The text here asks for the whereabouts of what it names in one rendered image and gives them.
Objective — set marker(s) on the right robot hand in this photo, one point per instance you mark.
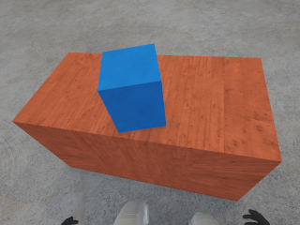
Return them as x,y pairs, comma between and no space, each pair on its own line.
254,215

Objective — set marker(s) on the robot left thigh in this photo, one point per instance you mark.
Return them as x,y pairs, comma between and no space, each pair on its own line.
133,213

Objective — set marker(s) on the robot right thigh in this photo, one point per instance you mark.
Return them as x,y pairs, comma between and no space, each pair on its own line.
202,219

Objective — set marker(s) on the robot thigh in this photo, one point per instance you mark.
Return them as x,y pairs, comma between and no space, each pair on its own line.
133,213
202,219

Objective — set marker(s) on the carton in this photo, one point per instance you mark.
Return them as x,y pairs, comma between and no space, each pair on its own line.
130,87

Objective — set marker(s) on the pedestal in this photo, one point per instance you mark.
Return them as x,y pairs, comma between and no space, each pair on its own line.
220,138

